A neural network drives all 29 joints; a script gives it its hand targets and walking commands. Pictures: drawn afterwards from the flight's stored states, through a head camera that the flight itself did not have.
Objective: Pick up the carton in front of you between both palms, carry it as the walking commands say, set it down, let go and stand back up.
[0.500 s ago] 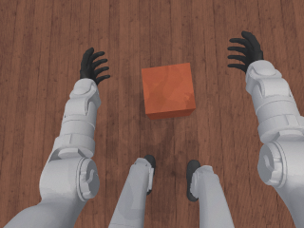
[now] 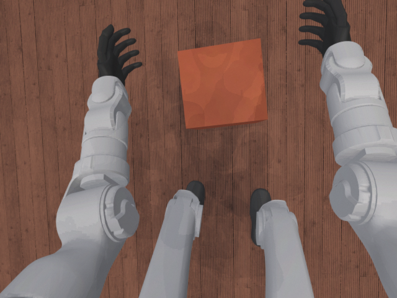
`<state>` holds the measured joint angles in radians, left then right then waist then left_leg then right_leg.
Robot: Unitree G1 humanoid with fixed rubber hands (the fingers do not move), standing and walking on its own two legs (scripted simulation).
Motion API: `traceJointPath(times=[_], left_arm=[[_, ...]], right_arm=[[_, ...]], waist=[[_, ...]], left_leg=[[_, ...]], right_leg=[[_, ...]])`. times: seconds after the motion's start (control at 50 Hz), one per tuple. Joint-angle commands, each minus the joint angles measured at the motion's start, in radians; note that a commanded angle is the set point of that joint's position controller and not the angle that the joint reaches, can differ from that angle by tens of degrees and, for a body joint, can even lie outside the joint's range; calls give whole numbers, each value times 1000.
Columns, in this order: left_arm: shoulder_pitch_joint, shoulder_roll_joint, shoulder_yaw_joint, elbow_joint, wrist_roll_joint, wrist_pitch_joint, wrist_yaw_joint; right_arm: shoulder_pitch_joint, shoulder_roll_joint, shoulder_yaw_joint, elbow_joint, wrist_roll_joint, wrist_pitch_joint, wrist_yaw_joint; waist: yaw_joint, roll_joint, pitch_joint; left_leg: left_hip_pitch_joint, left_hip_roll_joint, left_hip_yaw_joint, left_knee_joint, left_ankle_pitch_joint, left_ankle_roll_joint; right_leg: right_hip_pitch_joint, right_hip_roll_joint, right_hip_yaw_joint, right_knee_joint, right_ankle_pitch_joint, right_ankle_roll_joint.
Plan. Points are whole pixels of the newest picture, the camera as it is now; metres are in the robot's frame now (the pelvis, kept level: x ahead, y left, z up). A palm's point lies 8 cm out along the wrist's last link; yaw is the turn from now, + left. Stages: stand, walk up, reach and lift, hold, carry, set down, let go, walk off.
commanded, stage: reach and lift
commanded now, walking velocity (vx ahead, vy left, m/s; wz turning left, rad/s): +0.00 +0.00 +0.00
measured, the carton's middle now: (223, 92) +0.51 +0.04 -0.47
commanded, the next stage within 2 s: none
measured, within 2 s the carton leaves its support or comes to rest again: leaves its support in 1.46 s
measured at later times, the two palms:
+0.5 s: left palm (154, 95) +0.48 +0.22 -0.37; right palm (294, 79) +0.53 -0.14 -0.37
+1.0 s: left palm (162, 94) +0.49 +0.21 -0.40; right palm (287, 81) +0.53 -0.13 -0.40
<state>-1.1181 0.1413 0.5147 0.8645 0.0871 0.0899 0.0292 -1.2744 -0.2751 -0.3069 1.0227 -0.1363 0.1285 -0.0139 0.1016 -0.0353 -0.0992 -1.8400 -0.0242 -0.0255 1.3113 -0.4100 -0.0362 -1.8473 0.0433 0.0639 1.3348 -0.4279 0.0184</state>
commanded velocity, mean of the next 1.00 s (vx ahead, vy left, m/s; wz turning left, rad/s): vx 0.00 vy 0.00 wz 0.00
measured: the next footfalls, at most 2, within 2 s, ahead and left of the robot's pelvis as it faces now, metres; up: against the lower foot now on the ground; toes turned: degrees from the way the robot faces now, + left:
none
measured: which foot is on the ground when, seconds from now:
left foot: down 0.00-1.00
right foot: down 0.00-1.00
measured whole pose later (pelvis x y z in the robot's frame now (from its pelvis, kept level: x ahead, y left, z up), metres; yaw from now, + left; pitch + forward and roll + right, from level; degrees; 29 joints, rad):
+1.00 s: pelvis -0.05 +0.00 -0.23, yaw +1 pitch +37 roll +2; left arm -1.52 0.32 0.20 1.16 -0.21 0.06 0.12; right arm -1.62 -0.42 0.02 1.21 0.20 0.09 -0.09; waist 0.08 0.01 0.41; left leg -2.26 -0.02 0.00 2.19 -0.58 -0.04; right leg -2.26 0.05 0.05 2.23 -0.61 0.03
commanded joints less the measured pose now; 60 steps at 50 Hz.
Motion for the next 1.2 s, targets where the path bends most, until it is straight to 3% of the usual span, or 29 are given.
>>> traceJointPath(times=[0.0,0.12,0.2,0.28,0.4,0.48,0.56,0.68,0.74,0.94,1.04,1.1,1.18], left_arm=[[-177,138,-22,-77,-34,-28,14],[-294,232,-142,-71,-171,-15,58],[-391,267,-198,-43,-233,8,76],[-499,308,-227,-21,-263,26,93],[-589,314,-249,105,-265,17,97],[-631,311,-266,169,-264,-8,94],[-676,328,-269,158,-273,-35,95],[-668,339,-302,178,-298,-56,99],[-642,327,-315,183,-310,-55,102],[-643,299,-302,194,-289,-49,96],[-723,199,-348,187,-301,-42,80],[-753,130,-320,194,-251,-34,70],[-957,-503,-421,138,-200,35,-102]], right_arm=[[-245,-99,37,-105,34,-24,-27],[-373,-184,171,-123,172,-12,-71],[-470,-217,228,-93,239,8,-78],[-571,-255,264,-59,282,23,-80],[-636,-283,282,61,300,10,-68],[-657,-295,291,119,312,-20,-58],[-697,-303,313,95,316,-48,-60],[-688,-289,336,57,357,-67,-70],[-659,-266,355,51,371,-64,-75],[-627,-231,314,97,329,-59,-80],[-703,-116,354,85,341,-52,-70],[-723,-57,333,90,296,-43,-61],[-824,600,382,96,251,2,103]], waist=[[37,-87,-946],[40,-98,-1105],[39,-93,-1075],[43,-90,-1048],[37,-68,-857],[26,-45,-762],[27,-76,-739],[22,-63,-786],[35,-58,-833],[13,-47,-705],[19,-57,-670],[16,-53,-628],[2,-56,-534]], left_leg=[[340,-40,86,110,504,-53],[288,-39,107,318,422,-58],[233,-26,121,413,292,-50],[211,-10,129,487,191,-40],[176,4,114,581,105,-33],[181,8,94,641,133,-32],[170,5,79,686,207,-24],[263,-4,75,749,336,-12],[291,-8,82,755,365,-11],[178,-11,84,735,250,-13],[164,-23,89,722,186,-7],[177,-36,87,714,149,-4],[151,-69,88,735,109,3]], right_leg=[[514,36,-46,128,506,19],[521,36,-67,348,431,22],[462,25,-79,437,284,23],[426,10,-83,505,166,19],[268,-7,-82,591,50,13],[179,-14,-74,650,61,14],[169,-14,-70,704,123,18],[188,-4,-72,752,230,22],[215,4,-77,760,257,23],[151,8,-66,730,168,16],[187,19,-63,718,126,13],[199,30,-64,711,94,11],[147,69,-83,727,73,-7]])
